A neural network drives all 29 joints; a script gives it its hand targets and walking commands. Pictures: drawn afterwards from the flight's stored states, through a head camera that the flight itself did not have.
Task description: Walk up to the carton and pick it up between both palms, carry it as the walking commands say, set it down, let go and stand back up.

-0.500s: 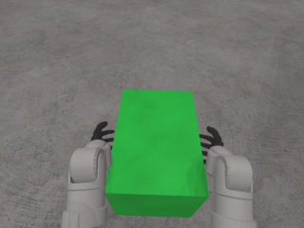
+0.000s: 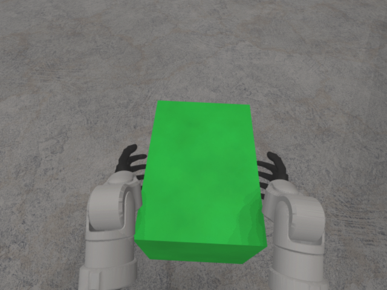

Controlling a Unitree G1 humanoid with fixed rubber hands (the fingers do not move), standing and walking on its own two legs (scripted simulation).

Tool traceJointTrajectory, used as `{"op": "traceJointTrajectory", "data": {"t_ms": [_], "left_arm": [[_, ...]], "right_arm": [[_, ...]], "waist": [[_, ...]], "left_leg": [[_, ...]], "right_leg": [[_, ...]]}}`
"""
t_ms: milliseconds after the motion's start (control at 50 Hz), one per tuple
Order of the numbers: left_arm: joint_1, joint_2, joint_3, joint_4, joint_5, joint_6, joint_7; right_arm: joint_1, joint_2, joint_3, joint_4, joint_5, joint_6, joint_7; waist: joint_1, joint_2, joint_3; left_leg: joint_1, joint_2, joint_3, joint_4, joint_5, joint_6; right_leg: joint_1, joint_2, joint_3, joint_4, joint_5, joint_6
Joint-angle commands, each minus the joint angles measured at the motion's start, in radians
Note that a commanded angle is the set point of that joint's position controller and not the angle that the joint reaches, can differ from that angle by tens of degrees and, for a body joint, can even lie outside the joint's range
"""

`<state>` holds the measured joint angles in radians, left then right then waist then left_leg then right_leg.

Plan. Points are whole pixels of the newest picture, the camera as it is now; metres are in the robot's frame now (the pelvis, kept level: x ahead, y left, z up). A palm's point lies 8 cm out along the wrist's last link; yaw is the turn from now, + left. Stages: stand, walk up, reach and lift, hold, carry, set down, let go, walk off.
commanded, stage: carry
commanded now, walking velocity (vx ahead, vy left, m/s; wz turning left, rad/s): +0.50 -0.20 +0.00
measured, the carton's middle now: (199, 181) +0.35 -0.02 -0.01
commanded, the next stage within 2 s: none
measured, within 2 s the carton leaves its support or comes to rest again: neither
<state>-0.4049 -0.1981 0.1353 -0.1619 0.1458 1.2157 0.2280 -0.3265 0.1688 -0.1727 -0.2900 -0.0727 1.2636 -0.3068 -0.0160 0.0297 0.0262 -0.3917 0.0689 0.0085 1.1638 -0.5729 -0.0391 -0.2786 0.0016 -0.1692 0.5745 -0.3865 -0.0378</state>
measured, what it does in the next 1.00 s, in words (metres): walks ahead: left foot, then right foot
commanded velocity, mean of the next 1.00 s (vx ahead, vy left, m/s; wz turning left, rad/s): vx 0.50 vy -0.20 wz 0.00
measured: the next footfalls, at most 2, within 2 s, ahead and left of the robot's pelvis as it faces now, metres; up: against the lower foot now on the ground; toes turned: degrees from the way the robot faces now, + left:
left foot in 0.12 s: +0.19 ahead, +0.07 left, +0.00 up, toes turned +5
right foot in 0.38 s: +0.43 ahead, -0.22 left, +0.00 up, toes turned -7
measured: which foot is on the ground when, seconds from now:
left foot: up 0.00-0.10, down 0.12-0.42, up 0.44-0.66, down 0.68-1.00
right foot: down 0.00-0.14, up 0.16-0.36, down 0.38-0.72, up 0.74-0.96, down 0.98-1.00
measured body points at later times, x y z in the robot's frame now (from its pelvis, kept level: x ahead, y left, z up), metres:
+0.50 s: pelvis +0.42 -0.13 -0.01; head +0.48 -0.15 +0.44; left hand +0.75 -0.01 +0.05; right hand +0.72 -0.30 +0.05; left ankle +0.22 +0.02 -0.63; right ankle +0.39 -0.22 -0.73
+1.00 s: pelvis +0.85 -0.27 -0.02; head +0.91 -0.30 +0.43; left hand +1.20 -0.18 +0.06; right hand +1.15 -0.46 +0.06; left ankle +0.66 -0.11 -0.71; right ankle +0.96 -0.42 -0.73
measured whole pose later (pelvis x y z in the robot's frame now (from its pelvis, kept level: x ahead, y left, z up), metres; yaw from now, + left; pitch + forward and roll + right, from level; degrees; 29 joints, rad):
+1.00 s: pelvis +0.85 -0.27 -0.02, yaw -3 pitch +2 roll -2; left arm -0.40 -0.20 0.15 -0.24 0.11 1.18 0.21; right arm -0.33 0.17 -0.13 -0.37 -0.09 1.23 -0.32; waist -0.05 0.07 0.09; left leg -0.01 0.17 0.09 0.65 -0.54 -0.08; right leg -0.54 -0.04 -0.05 0.62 -0.05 0.00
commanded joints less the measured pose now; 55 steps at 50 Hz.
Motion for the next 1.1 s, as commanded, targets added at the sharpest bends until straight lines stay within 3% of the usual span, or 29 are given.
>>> {"op": "traceJointTrajectory", "data": {"t_ms": [0,60,100,120,140,160,200,300,360,380,400,420,500,560,640,660,680,700,720,760,840,860,900,940,960,980,1000,1020,1080], "left_arm": [[-0.524,-1.047,-0.669,-0.12,-0.472,-0.003,-0.339],[-0.537,-1.027,-0.683,-0.161,-0.476,-0.008,-0.336],[-0.487,-0.998,-0.685,-0.156,-0.481,0.004,-0.35],[-0.495,-0.98,-0.691,-0.115,-0.487,0.014,-0.36],[-0.558,-0.999,-0.708,-0.144,-0.529,0.02,-0.372],[-0.596,-0.99,-0.726,-0.159,-0.554,0.017,-0.377],[-0.543,-1.005,-0.736,-0.128,-0.555,0.016,-0.379],[-0.493,-0.99,-0.674,-0.125,-0.506,0.01,-0.375],[-0.414,-0.977,-0.65,-0.12,-0.463,-0.007,-0.357],[-0.39,-0.979,-0.624,-0.109,-0.445,-0.007,-0.358],[-0.36,-0.976,-0.599,-0.055,-0.42,0.0,-0.356],[-0.336,-0.984,-0.607,-0.029,-0.402,-0.004,-0.355],[-0.471,-1.027,-0.648,-0.156,-0.426,-0.025,-0.337],[-0.557,-1.031,-0.686,-0.229,-0.48,-0.027,-0.338],[-0.511,-0.99,-0.718,-0.235,-0.519,-0.002,-0.354],[-0.527,-0.999,-0.739,-0.202,-0.529,0.006,-0.361],[-0.476,-0.968,-0.729,-0.164,-0.526,0.02,-0.374],[-0.524,-0.995,-0.726,-0.149,-0.553,0.025,-0.387],[-0.597,-0.985,-0.736,-0.188,-0.585,0.023,-0.394],[-0.55,-1.004,-0.734,-0.173,-0.577,0.026,-0.396],[-0.487,-1.009,-0.658,-0.141,-0.51,-0.001,-0.385],[-0.498,-1.009,-0.673,-0.155,-0.509,-0.007,-0.377],[-0.446,-0.976,-0.656,-0.199,-0.48,-0.028,-0.36],[-0.343,-0.99,-0.645,-0.12,-0.446,-0.034,-0.354],[-0.366,-0.992,-0.631,-0.127,-0.438,-0.032,-0.349],[-0.299,-0.963,-0.604,-0.107,-0.411,-0.034,-0.347],[-0.315,-0.974,-0.6,-0.079,-0.393,-0.034,-0.345],[-0.369,-1.002,-0.627,-0.082,-0.385,-0.035,-0.334],[-0.389,-1.003,-0.655,-0.137,-0.401,-0.036,-0.336]], "right_arm": [[-0.634,1.008,0.735,-0.063,0.451,-0.016,0.469],[-0.671,1.022,0.731,-0.108,0.457,-0.035,0.455],[-0.58,1.046,0.729,-0.074,0.436,-0.036,0.454],[-0.512,1.016,0.696,-0.021,0.384,-0.041,0.447],[-0.557,0.986,0.672,-0.039,0.353,-0.055,0.432],[-0.588,0.987,0.664,-0.06,0.368,-0.062,0.425],[-0.48,1.015,0.663,-0.009,0.337,-0.058,0.424],[-0.57,1.013,0.727,-0.097,0.383,-0.059,0.432],[-0.636,0.988,0.774,-0.209,0.422,-0.056,0.437],[-0.643,0.994,0.777,-0.176,0.432,-0.033,0.442],[-0.625,1.003,0.775,-0.154,0.436,-0.016,0.453],[-0.58,1.001,0.793,-0.105,0.447,-0.001,0.475],[-0.654,1.031,0.792,-0.119,0.476,-0.02,0.478],[-0.647,1.029,0.761,-0.111,0.475,-0.033,0.471],[-0.494,1.044,0.7,-0.075,0.405,-0.047,0.44],[-0.489,1.046,0.688,-0.075,0.392,-0.056,0.437],[-0.459,1.004,0.668,-0.056,0.36,-0.063,0.431],[-0.481,0.989,0.643,-0.018,0.332,-0.063,0.425],[-0.504,1.007,0.641,-0.021,0.338,-0.071,0.417],[-0.491,1.019,0.657,-0.044,0.331,-0.072,0.416],[-0.587,1.04,0.726,-0.124,0.379,-0.089,0.422],[-0.587,1.053,0.732,-0.126,0.398,-0.084,0.428],[-0.617,1.032,0.777,-0.201,0.421,-0.082,0.428],[-0.604,1.002,0.801,-0.227,0.442,-0.064,0.447],[-0.553,0.989,0.767,-0.154,0.438,-0.042,0.459],[-0.587,0.982,0.783,-0.193,0.458,-0.035,0.466],[-0.593,0.965,0.806,-0.183,0.463,-0.027,0.484],[-0.607,0.982,0.778,-0.113,0.472,-0.012,0.496],[-0.568,1.007,0.785,-0.063,0.475,-0.017,0.502]], "waist": [[0.053,-0.125,-0.527],[0.045,-0.123,-0.557],[-0.012,-0.107,-0.591],[-0.041,0.042,-0.648],[-0.018,0.298,-0.716],[-0.012,0.268,-0.685],[-0.027,0.165,-0.52],[-0.027,0.109,-0.428],[0.041,0.12,-0.582],[0.081,-0.092,-0.646],[0.06,-0.387,-0.702],[0.061,-0.504,-0.661],[0.061,-0.147,-0.558],[0.055,-0.117,-0.489],[0.019,-0.134,-0.575],[-0.027,-0.082,-0.618],[-0.045,0.106,-0.73],[-0.019,0.309,-0.725],[-0.022,0.237,-0.694],[-0.042,0.125,-0.604],[-0.041,0.112,-0.517],[-0.04,0.07,-0.505],[-0.003,0.12,-0.504],[0.044,0.03,-0.602],[0.079,-0.073,-0.644],[0.077,-0.366,-0.721],[0.06,-0.508,-0.714],[0.064,-0.345,-0.699],[0.057,-0.134,-0.645]], "left_leg": [[-0.446,0.022,0.026,-0.234,0.033,0.013],[-0.109,-0.095,0.16,-0.697,0.285,0.0],[0.423,-0.024,0.108,-0.815,0.634,0.057],[0.717,0.174,-0.16,-0.729,0.846,0.164],[0.945,0.395,-0.592,-0.77,1.217,0.307],[1.073,0.419,-0.63,-0.726,1.33,0.352],[1.147,0.352,-0.357,-0.689,1.519,0.22],[0.9,0.321,-0.156,-0.732,1.195,0.133],[0.47,0.136,0.191,-0.446,1.355,0.013],[0.139,0.042,0.169,-0.228,1.034,-0.01],[-0.118,-0.094,0.114,-0.008,0.266,-0.03],[-0.255,-0.147,0.053,0.099,-0.068,-0.009],[-0.463,-0.006,-0.032,0.137,0.03,0.011],[-0.392,-0.037,0.061,-0.257,0.106,0.007],[0.204,-0.17,0.235,-0.824,0.536,0.0],[0.515,-0.062,0.143,-0.843,0.755,0.047],[0.887,0.226,-0.243,-0.7,1.038,0.201],[1.008,0.406,-0.59,-0.699,1.276,0.348],[1.054,0.445,-0.66,-0.704,1.286,0.406],[1.088,0.396,-0.451,-0.707,1.282,0.308],[1.131,0.317,-0.27,-0.644,1.338,0.158],[1.057,0.325,-0.241,-0.67,1.287,0.152],[0.678,0.183,0.033,-0.677,1.312,0.058],[0.327,0.09,0.192,-0.437,1.275,0.011],[0.099,0.047,0.174,-0.272,1.027,-0.003],[-0.131,-0.06,0.148,-0.026,0.424,-0.033],[-0.202,-0.178,0.079,0.137,-0.068,-0.02],[-0.264,-0.115,0.02,0.245,-0.048,-0.01],[-0.342,0.011,-0.043,0.157,0.075,-0.005]], "right_leg": [[0.732,-0.306,0.402,-0.139,0.905,-0.192],[0.631,-0.209,0.196,-0.092,1.097,-0.13],[0.267,-0.152,0.048,0.099,1.042,-0.01],[-0.021,-0.078,0.025,0.311,0.711,0.025],[-0.261,0.069,0.122,0.513,0.07,0.046],[-0.418,0.064,0.241,0.584,-0.13,0.041],[-0.67,-0.027,0.216,0.625,-0.116,0.038],[-0.541,-0.102,0.196,0.155,-0.058,0.022],[0.259,0.093,-0.102,-0.185,0.343,0.005],[0.597,0.003,0.031,-0.098,0.499,-0.04],[0.826,-0.258,0.42,-0.077,0.825,-0.128],[0.829,-0.33,0.619,-0.104,1.1,-0.246],[0.81,-0.328,0.462,-0.107,1.085,-0.192],[0.704,-0.258,0.386,-0.164,1.075,-0.172],[0.508,-0.129,0.073,0.013,1.365,-0.047],[0.294,-0.112,0.014,0.19,1.218,0.014],[-0.077,-0.057,0.085,0.415,0.625,0.051],[-0.292,0.092,0.2,0.613,-0.114,0.061],[-0.4,0.035,0.312,0.758,-0.178,0.058],[-0.623,-0.056,0.328,0.776,-0.156,0.049],[-0.816,-0.098,0.282,0.476,-0.228,0.018],[-0.72,-0.1,0.25,0.301,-0.16,0.024],[-0.177,0.003,0.06,-0.13,0.187,0.014],[0.382,0.127,-0.136,-0.124,0.436,0.01],[0.627,0.043,-0.036,-0.072,0.533,-0.029],[0.856,-0.205,0.286,-0.005,0.885,-0.116],[0.821,-0.338,0.579,-0.1,1.129,-0.214],[0.786,-0.401,0.672,-0.102,1.068,-0.293],[0.722,-0.338,0.476,-0.087,0.961,-0.209]]}}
